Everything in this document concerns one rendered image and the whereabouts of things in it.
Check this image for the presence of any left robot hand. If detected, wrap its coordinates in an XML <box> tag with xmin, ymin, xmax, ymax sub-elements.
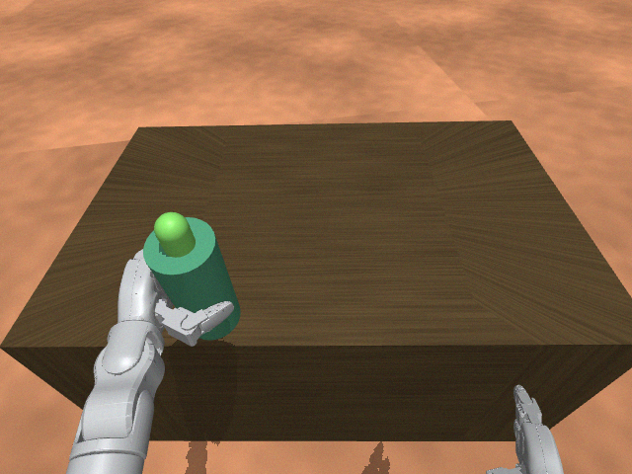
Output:
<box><xmin>118</xmin><ymin>249</ymin><xmax>234</xmax><ymax>347</ymax></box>

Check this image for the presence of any bottle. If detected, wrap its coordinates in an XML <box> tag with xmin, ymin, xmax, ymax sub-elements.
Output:
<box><xmin>143</xmin><ymin>212</ymin><xmax>241</xmax><ymax>341</ymax></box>

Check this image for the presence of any right robot hand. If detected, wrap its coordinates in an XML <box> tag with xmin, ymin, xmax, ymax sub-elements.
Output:
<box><xmin>486</xmin><ymin>385</ymin><xmax>564</xmax><ymax>474</ymax></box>

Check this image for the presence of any left robot arm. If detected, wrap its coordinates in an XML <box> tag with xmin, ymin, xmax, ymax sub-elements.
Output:
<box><xmin>66</xmin><ymin>320</ymin><xmax>165</xmax><ymax>474</ymax></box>

